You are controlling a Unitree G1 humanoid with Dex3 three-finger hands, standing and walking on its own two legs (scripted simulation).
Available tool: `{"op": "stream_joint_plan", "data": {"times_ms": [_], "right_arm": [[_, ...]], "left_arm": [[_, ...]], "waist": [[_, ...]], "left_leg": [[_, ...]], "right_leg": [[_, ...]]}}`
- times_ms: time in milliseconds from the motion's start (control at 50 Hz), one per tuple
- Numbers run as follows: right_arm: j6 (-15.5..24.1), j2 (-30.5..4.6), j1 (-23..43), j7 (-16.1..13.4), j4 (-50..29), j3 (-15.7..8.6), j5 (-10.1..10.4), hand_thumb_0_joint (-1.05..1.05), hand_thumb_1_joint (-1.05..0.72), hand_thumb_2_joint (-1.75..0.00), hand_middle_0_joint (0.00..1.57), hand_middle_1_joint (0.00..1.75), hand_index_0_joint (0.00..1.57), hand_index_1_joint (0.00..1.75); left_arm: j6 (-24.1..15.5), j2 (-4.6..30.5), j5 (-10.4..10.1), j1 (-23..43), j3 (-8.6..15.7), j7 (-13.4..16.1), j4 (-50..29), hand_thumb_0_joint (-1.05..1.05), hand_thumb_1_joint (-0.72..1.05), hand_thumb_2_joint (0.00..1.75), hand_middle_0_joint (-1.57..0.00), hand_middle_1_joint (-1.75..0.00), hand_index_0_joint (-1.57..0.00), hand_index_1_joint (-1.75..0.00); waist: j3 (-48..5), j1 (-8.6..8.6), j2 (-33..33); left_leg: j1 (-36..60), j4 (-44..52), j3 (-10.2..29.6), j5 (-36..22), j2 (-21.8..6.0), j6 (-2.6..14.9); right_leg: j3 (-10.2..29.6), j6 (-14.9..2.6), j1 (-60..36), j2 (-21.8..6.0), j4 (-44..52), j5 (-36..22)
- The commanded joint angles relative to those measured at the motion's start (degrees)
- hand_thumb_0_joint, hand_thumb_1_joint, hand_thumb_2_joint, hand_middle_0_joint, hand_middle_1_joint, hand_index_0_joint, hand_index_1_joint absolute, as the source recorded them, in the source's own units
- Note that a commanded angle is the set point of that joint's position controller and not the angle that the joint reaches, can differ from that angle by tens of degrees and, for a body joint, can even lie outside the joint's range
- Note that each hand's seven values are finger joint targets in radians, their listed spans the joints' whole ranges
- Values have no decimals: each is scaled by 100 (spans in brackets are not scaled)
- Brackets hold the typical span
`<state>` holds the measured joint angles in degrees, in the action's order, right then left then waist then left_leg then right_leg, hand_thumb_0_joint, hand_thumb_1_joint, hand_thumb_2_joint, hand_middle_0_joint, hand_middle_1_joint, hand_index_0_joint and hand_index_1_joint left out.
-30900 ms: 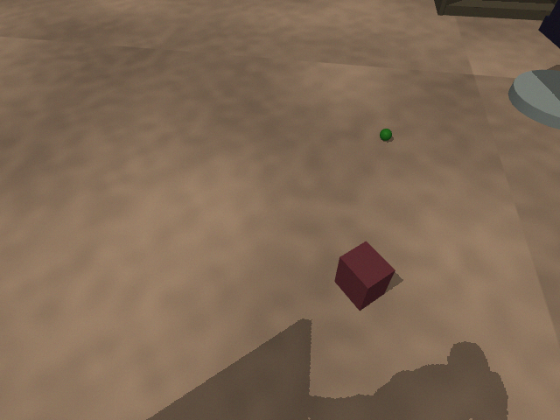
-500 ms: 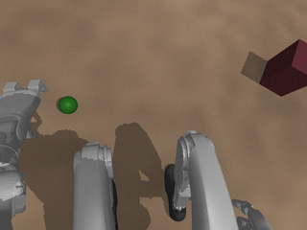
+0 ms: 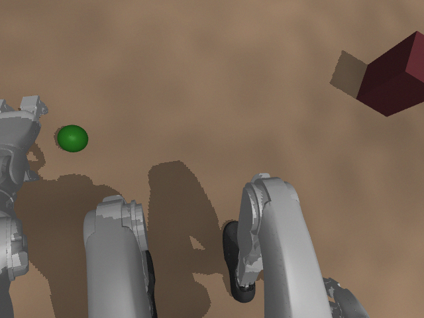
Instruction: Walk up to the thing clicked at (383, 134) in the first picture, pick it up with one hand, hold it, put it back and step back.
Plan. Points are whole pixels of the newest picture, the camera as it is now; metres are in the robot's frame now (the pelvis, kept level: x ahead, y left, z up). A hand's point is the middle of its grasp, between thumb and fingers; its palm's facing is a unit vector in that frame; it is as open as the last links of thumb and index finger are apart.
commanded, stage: rise first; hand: left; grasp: from above
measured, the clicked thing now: (73, 138) +0.49 +0.27 -0.31
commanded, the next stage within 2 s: approach in 0.46 s
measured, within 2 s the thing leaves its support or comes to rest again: neither
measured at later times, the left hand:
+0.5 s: hand (33, 149) +0.44 +0.31 -0.19, palm faces -0.46 -0.06 -0.89, open 14.1 cm
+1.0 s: hand (69, 115) +0.51 +0.25 -0.19, palm faces -0.39 -0.04 -0.92, open 14.0 cm
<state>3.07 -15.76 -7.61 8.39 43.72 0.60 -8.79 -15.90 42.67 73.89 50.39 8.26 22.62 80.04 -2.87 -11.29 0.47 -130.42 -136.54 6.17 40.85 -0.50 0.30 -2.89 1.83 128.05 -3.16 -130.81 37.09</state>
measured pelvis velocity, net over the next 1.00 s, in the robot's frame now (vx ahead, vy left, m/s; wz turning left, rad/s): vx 0.00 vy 0.00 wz -0.04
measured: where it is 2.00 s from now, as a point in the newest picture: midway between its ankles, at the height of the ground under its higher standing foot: (193, 288)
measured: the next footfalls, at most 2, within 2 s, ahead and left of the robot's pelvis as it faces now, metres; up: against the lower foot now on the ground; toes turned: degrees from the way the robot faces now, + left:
none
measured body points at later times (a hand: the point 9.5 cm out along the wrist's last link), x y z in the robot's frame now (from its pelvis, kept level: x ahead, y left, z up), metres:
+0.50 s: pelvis +0.00 +0.00 -0.01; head +0.24 +0.07 +0.36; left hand +0.46 +0.31 -0.14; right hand +0.06 -0.28 -0.12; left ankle +0.07 +0.12 -0.31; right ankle +0.11 -0.13 -0.31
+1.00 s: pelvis +0.00 +0.00 -0.02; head +0.26 +0.06 +0.34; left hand +0.52 +0.25 -0.14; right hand +0.03 -0.28 -0.11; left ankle +0.07 +0.12 -0.31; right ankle +0.11 -0.13 -0.31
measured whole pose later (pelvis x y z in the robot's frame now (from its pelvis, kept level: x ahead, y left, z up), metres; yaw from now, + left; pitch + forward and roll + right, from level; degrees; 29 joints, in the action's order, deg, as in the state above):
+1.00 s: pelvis +0.00 +0.00 -0.02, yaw -2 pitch +34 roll -9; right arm 5.7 -17.2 -8.9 9.6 41.8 5.6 -10.6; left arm -9.9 44.3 76.1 62.6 5.9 28.1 90.2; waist -0.6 -19.0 0.6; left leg -134.5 -140.8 7.9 41.2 -0.6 0.1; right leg -4.0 2.0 131.7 -2.4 -133.7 36.4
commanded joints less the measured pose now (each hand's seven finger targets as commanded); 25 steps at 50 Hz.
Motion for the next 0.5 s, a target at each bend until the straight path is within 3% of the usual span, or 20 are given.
{"op": "stream_joint_plan", "data": {"times_ms": [0,60,80,180,340,360,480], "right_arm": [[1,-1380,-1222,-84,-37,-428,0,0,-91,-90,20,30,20,30],[11,-1413,-1189,-70,-54,-414,-17,0,-90,-90,20,30,20,30],[3,-1395,-1200,-72,-63,-395,-44,0,-90,-90,20,30,20,30],[5,-1480,-1266,-45,-27,-391,-57,0,-90,-90,20,30,20,30],[44,-1487,-1205,-33,-45,-315,-84,0,-90,-90,20,30,20,30],[46,-1477,-1170,-39,-48,-336,-57,0,-91,-90,20,30,20,30],[98,-1504,-1228,0,-58,-282,-90,0,-91,-90,20,30,20,30]], "left_arm": [[-22,1582,-83,1590,185,230,-630,0,-55,101,-7,-102,-7,-102],[-42,1657,-89,1610,257,289,-686,0,-54,100,-7,-102,-7,-101],[-48,1557,-59,1611,163,287,-689,0,-54,100,-6,-103,-7,-102],[-46,1572,-36,1495,222,342,-589,0,-54,101,-7,-102,-7,-102],[-52,1627,-27,1696,172,424,-527,0,-54,101,-7,-102,-7,-102],[-46,1637,-14,1645,144,420,-497,0,-55,101,-7,-103,-7,-103],[9,1576,-42,1656,133,451,-401,0,-54,100,-6,-104,-7,-103]], "waist": [[-3831,-37,-1290],[-3864,19,-1550],[-3925,-27,-1528],[-3883,-85,-1573],[-3693,-145,-1564],[-3725,-94,-1612],[-3655,-212,-1586]], "left_leg": [[2764,1479,-465,-1126,184,180],[2869,1523,-437,-1100,169,149],[2880,1459,-453,-1140,170,148],[3034,1463,-366,-1389,162,112],[2696,1402,-407,-986,177,150],[2760,1382,-409,-1000,171,138],[2752,1291,-386,-1190,168,146]], "right_leg": [[-419,-352,-1941,288,1245,-997],[-447,-357,-1794,285,1156,-946],[-451,-358,-1841,306,1168,-985],[-520,-331,-1686,275,1026,-1156],[-512,-339,-1639,300,1047,-880],[-507,-362,-1589,308,1036,-875],[-542,-332,-1625,301,990,-1075]]}}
